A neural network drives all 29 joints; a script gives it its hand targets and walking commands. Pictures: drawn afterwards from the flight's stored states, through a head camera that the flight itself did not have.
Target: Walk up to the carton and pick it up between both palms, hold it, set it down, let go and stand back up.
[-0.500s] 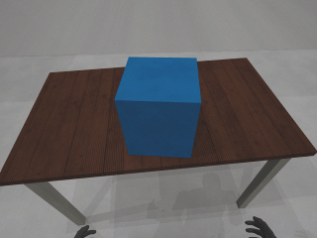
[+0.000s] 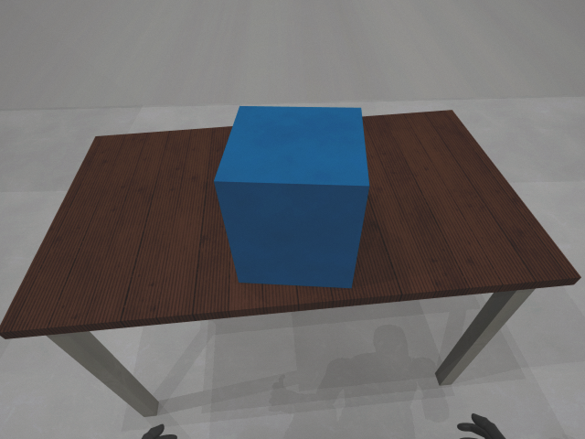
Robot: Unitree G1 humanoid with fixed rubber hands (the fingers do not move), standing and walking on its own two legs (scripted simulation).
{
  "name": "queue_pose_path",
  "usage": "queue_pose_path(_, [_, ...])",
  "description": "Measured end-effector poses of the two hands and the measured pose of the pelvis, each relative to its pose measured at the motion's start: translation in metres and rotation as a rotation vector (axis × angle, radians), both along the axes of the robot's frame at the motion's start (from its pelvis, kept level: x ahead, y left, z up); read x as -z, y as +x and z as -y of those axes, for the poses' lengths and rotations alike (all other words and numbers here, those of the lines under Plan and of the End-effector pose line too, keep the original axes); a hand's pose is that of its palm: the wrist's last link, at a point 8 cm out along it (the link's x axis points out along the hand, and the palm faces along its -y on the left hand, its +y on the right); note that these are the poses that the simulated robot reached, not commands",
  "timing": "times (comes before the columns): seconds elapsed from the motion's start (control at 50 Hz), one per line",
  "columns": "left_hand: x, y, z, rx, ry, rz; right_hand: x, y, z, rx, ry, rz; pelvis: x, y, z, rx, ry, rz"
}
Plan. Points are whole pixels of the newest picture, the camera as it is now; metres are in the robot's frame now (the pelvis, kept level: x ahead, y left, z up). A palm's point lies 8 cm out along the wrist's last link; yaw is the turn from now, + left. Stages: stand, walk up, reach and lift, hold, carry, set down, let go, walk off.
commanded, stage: stand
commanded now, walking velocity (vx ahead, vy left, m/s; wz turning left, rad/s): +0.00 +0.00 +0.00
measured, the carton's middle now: (296, 199) +0.51 +0.03 +0.03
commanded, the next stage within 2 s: none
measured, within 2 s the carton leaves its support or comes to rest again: neither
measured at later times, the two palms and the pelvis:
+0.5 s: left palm out of the picture +0.07 +0.25 -0.12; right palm out of the picture +0.08 -0.25 -0.11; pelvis -0.02 +0.00 +0.00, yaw +0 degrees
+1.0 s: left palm out of the picture +0.05 +0.25 -0.12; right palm out of the picture +0.06 -0.26 -0.11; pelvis -0.03 +0.00 +0.01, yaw +0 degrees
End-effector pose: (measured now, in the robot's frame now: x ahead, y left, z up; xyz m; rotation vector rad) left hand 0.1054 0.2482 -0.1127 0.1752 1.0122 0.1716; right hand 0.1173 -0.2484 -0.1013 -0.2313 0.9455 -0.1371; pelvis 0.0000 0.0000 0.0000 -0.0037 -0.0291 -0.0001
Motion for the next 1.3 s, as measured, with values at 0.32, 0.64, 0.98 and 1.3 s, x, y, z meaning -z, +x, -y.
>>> queue_pose_path(0.32, [0.007,-0.022,-0.002,-0.014,-0.003,-0.050,0.006,-0.022,0.003,0.013,-0.003,-0.046,0.000,-0.010,0.000,0.000,0.000,0.014])
queue_pose_path(0.64, [0.011,-0.042,-0.003,-0.025,-0.006,-0.096,0.011,-0.044,0.005,0.027,-0.002,-0.096,-0.001,-0.019,0.000,0.000,-0.001,0.020])
queue_pose_path(0.98, [0.009,-0.054,-0.003,-0.029,-0.004,-0.127,0.011,-0.059,0.006,0.034,0.001,-0.133,-0.006,-0.026,0.001,0.000,0.001,0.012])
queue_pose_path(1.3, [0.007,-0.057,-0.002,-0.031,-0.003,-0.142,0.010,-0.064,0.008,0.035,0.003,-0.147,-0.009,-0.028,0.002,0.000,0.003,0.004])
